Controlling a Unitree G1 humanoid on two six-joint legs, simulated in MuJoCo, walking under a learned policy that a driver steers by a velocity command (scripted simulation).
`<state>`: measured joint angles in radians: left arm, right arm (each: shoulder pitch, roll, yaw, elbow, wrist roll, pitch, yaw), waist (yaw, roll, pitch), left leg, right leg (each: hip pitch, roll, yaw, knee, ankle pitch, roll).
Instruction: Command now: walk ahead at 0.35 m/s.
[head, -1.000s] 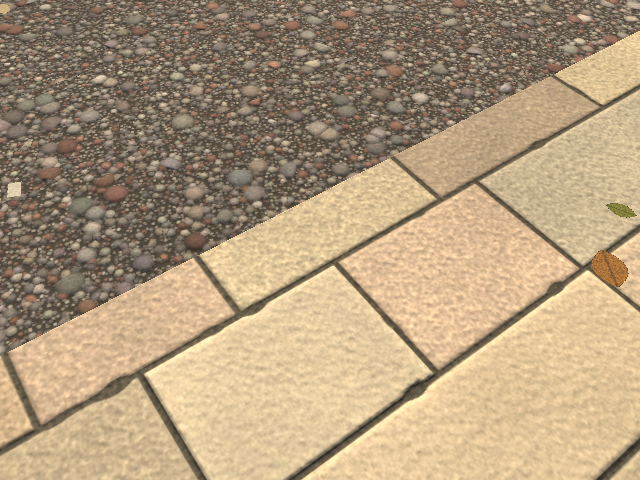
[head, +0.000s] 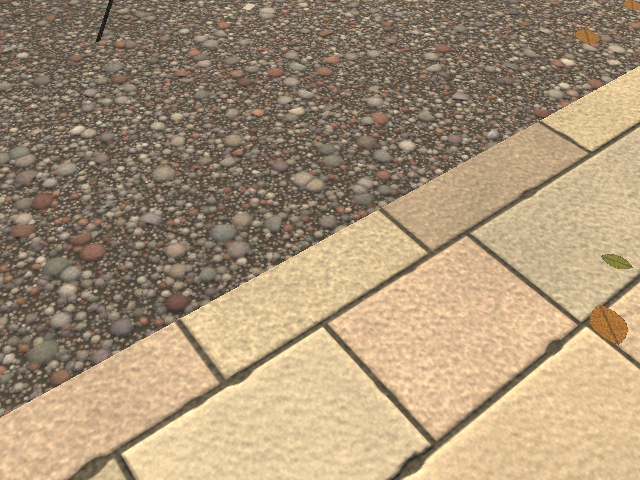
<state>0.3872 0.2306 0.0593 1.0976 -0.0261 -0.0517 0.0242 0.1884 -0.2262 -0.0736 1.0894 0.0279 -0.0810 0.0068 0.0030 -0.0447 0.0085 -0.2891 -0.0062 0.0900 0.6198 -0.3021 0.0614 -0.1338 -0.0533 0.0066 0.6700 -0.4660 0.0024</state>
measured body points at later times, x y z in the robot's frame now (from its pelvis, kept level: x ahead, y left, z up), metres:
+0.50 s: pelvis +0.24 -0.04 -0.01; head +0.28 -0.04 +0.44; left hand +0.47 +0.19 -0.10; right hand +0.14 -0.29 -0.15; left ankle +0.01 +0.09 -0.71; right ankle +0.38 -0.13 -0.73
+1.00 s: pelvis +0.53 -0.02 +0.01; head +0.56 -0.02 +0.46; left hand +0.48 +0.24 -0.14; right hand +0.74 -0.25 -0.09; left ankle +0.70 +0.11 -0.70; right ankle +0.38 -0.14 -0.72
